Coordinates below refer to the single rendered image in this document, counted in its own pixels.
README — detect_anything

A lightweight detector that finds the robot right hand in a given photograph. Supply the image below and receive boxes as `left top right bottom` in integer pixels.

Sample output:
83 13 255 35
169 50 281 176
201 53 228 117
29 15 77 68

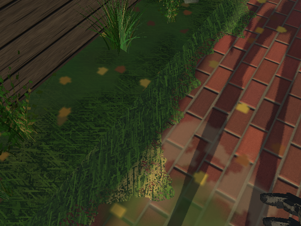
260 193 301 226

